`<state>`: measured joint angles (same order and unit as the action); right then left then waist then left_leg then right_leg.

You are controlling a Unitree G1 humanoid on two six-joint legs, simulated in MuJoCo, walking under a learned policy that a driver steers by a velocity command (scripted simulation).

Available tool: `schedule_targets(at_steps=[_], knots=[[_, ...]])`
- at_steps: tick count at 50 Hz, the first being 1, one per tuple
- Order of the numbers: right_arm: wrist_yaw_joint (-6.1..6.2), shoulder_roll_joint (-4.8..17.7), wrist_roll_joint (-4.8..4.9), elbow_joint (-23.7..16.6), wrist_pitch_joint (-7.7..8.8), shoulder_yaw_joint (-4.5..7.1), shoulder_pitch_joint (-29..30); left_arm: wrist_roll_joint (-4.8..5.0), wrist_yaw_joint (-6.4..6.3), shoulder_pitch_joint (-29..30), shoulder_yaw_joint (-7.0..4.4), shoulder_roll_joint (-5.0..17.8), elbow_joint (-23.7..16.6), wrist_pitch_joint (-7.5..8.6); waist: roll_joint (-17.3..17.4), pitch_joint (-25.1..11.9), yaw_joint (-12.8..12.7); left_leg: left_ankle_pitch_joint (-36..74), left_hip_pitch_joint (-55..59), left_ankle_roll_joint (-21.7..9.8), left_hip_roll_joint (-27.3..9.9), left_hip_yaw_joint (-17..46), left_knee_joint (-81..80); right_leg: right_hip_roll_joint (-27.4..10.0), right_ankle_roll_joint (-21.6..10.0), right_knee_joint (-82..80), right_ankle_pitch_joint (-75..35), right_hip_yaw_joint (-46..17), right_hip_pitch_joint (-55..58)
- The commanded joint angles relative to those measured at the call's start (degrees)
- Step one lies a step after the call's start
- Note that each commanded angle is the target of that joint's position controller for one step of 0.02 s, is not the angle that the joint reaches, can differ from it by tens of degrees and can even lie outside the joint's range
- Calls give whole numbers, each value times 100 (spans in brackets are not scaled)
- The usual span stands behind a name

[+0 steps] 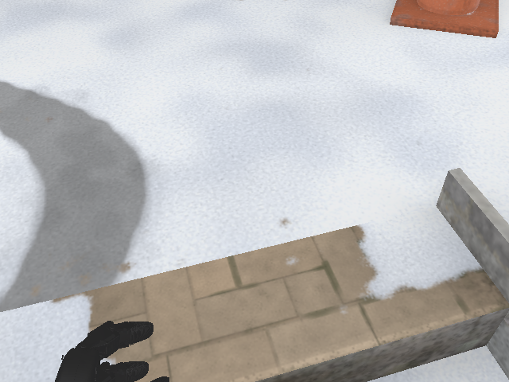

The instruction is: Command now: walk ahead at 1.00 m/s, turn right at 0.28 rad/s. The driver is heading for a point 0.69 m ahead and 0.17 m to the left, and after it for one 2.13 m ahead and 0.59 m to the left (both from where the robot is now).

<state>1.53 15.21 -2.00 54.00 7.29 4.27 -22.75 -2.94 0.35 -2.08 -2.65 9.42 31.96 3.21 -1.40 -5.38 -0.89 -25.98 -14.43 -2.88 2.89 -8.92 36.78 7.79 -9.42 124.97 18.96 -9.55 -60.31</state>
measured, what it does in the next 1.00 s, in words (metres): climbs, turning left: right foot 0.17 m higher, then left foot 0.17 m higher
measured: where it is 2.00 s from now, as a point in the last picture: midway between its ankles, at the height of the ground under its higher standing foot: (110, 42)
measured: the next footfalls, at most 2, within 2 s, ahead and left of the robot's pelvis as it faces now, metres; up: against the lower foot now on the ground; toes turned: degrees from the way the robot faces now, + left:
right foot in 0.18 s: +0.32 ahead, -0.11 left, +0.17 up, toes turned -2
left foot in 0.58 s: +0.64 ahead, +0.10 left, +0.34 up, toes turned +8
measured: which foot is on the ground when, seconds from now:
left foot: down 0.00-0.18, up 0.20-0.56, down 0.58-0.96, up 0.98-1.00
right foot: up 0.00-0.16, down 0.18-0.58, up 0.60-0.96, down 0.98-1.00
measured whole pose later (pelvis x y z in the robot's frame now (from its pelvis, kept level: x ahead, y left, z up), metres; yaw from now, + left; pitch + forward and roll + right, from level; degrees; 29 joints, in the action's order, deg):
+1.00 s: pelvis +0.91 +0.10 +0.33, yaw +29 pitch +4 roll +0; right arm 0.0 22.8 -0.8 45.7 4.3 6.7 -24.4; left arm -2.3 -1.1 -0.5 1.1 14.4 31.2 6.4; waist 1.3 -1.2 4.4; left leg -25.1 -3.2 -6.5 9.2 15.0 51.0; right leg -0.6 0.2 36.3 8.3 -1.0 -32.1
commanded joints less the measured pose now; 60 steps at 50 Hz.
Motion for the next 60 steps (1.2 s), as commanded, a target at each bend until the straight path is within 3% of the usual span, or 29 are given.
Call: schedule_targets(at_steps=[1, 3, 5, 6, 8, 9, 10, 11, 12, 14, 15, 19, 22, 24, 26, 28, 29, 30, 31, 34, 37, 40, 45, 47, 48, 49, 50, 53, 60], knots=[[-133, -734, -41, 206, 232, -387, -47, 135, -74, 1036, 488, -770, -1086, -126, 107, 1867, -320, 1876, -910, -445, -1444, 1092, -2925, -174, 5, 230, 1109, 213, -1837], [-129, -437, 244, 458, 249, -387, -249, 223, -121, 1401, 538, -592, -1283, -39, 7, 1992, -486, 2683, -1095, -249, -1197, 368, -3597, -458, -64, -1702, 1362, 752, -1299], [56, -1, 619, 441, 234, -354, -382, 374, 28, 968, 652, -411, -1081, 37, -419, 818, -633, 5130, -2364, -544, -1017, 68, -4587, -677, 41, -4462, -311, 2305, 2974], [100, 662, 781, 133, 390, -234, -560, 413, -3, 187, 531, -187, -761, 25, -408, -501, -694, 8588, -2084, -741, -1179, 316, -3738, -131, 116, -4442, -597, 2395, 5069], [57, 2369, 755, -339, 556, 361, -63, 389, -65, -1509, 197, 349, -444, -192, 1233, -1957, -1739, 12988, 582, -756, -1738, 496, -940, 47, 156, -6047, 281, 1887, 5305], [-52, 1814, 654, -598, 517, 377, -18, 214, -35, -1557, 9, 1012, -188, -204, 1004, -2321, -1524, 12208, 933, -656, -1555, 899, 686, 168, 46, -7028, 358, 1218, 5542], [-293, 918, 501, -876, 511, 285, 43, 26, -117, -1868, -327, 1831, 129, -141, -575, -2226, -1241, 6234, -815, -259, -332, 1438, 3485, -1134, -779, -8549, -252, -1611, 6457], [-433, 393, 388, -1175, 568, 194, 52, -19, -176, -1997, -437, 1903, 340, -185, -955, -2606, -1194, 2165, -2334, -90, 801, 1989, 7005, -2416, -1183, -10321, -864, -4630, 6837], [-378, -123, 141, -1737, 489, 90, 438, 67, -31, -1552, -422, 1656, 552, -46, 214, -1973, -683, 1935, -3584, -245, 503, 2209, 8588, -2438, -984, -10452, 664, -4491, 6543], [-293, -1124, -182, -2400, 236, -303, 1411, 83, 40, -1644, -200, 677, 1598, 256, 507, 122, -131, 1565, -5260, -726, 84, 1913, 9598, -2102, -580, -10238, 610, -2503, 5293], [-316, -1492, -213, -2402, -4, -464, 1176, 87, 69, -1758, -73, 124, 1915, 324, 261, 287, 208, 1386, -5502, -873, -84, 1913, 9711, -1913, -294, -10111, 587, -1479, 5031], [-23, -1522, 238, -2791, -542, -539, 2201, 6, 132, -1833, 81, -26, 2527, 526, -84, 1353, 542, -221, -6751, -814, 32, 1640, 10806, -2266, 269, -11264, -612, 355, 4147], [8, -1140, 440, -3279, -662, -676, 2990, 299, 13, -1728, 249, 226, 2660, 482, 74, 1842, 845, 421, -4630, -675, -107, 541, 6928, -1743, 391, -13149, -998, 1840, 1979], [-235, -731, 229, -2777, -706, -565, 1889, 496, -208, -1503, 295, 755, 2217, 480, 69, 660, 1279, 1279, -1897, -801, -121, -229, 6034, -1602, 189, -13044, -5096, 2559, 2261], [-317, -192, 222, -2328, -835, -338, 1185, 814, -364, -2013, -215, 2384, 1801, 605, -24, -757, 1355, 911, -714, -724, 321, -543, 4505, -1964, 69, -11460, -9509, 2276, 4435], [-361, 215, 302, -2140, -696, -164, 298, 446, -318, -1787, -412, 2436, 1323, 355, -1211, -1298, 1457, -710, -699, -832, 643, -124, 2934, -2249, 119, -8542, -11313, 2001, 6180], [-400, 675, 301, -2137, -614, 63, 261, 350, -237, -1709, -421, 2063, 1075, 300, -1114, -1210, 1524, -879, -239, -1181, 827, 973, 1539, -1936, 227, -6202, -9514, 1810, 5893], [-381, 989, 257, -2051, -542, 168, 1157, 73, 30, -1506, -138, 746, 597, 441, 1108, -710, 647, -800, 137, -1952, 38, 3838, 306, -669, 546, -3566, -1630, 1508, 2998], [-240, 1070, 217, -2078, -658, 211, 1184, -118, 211, -1216, -77, 505, -106, 625, 1375, -1162, 497, -1445, 804, -2644, -554, 6876, -1086, -115, 657, -1011, -630, 498, 1268], [-101, 650, 44, -1051, -384, 120, 97, -238, 54, -467, 414, -325, -836, 671, 0, 626, 128, 348, 47, -1771, -475, 5257, -1295, -610, 534, -369, 329, 215, -534], [-183, 420, 52, -1206, -183, -41, 868, -133, -72, -668, 364, 405, -766, 240, -278, 1076, -467, 686, -1673, -1308, -41, 3493, -1815, -1046, 730, -3459, 1282, 420, 666], [-119, 944, 171, -1276, -94, 137, 712, 35, -107, 565, 285, 992, -1238, 215, -189, 1271, -42, 2520, -1715, -1411, -76, 3382, -2735, -1431, 1010, -6381, -165, 709, 1863], [-130, 1411, 220, -1196, -249, 366, 257, 203, 54, -59, 282, 904, -566, 195, 510, -226, 114, 5057, 180, -789, 133, 2839, -1765, -620, 917, -8920, -2125, 1115, 4577], [-129, 1435, 103, -1253, -215, 357, 472, 266, -138, -1201, 67, 1237, -149, 278, 664, -654, -611, 6402, 837, -494, -119, 2895, 48, -687, 773, -9574, -2058, 997, 5599], [-164, 1271, 32, -1401, -134, 313, 725, 259, -259, -2358, -76, 1538, 242, 291, 305, -1274, -1179, 5779, 244, -358, -33, 2770, 1600, -976, 691, -9358, -1791, 923, 6994], [-196, 320, -121, -1512, -87, 81, 537, 49, -313, -2935, -87, 1618, 489, 316, -931, -1462, -1034, 669, -1261, -341, 367, 2467, 3344, -1926, 634, -8784, -803, -90, 8326], [-224, 134, 304, -1700, -134, -80, -865, -182, -227, -2237, -154, 2072, 370, 311, -2699, -2177, -11, -342, -2524, -123, 722, 1997, 4955, -3257, -248, -9901, -271, -3501, 8875], [-270, 794, -38, -1781, -297, -27, 914, 20, -60, -1515, -82, 1145, 510, 345, 137, -221, -216, 1018, -2866, -215, -94, 1720, 4524, -2562, -378, -10789, 549, -2347, 6323], [-507, 433, -139, -2401, -416, -265, 1871, 141, -47, -2182, -42, 1238, 1227, 429, -386, 919, 253, 1612, -3072, -11, -292, 1567, 2166, -1977, 83, -11426, -2149, 53, 4993]])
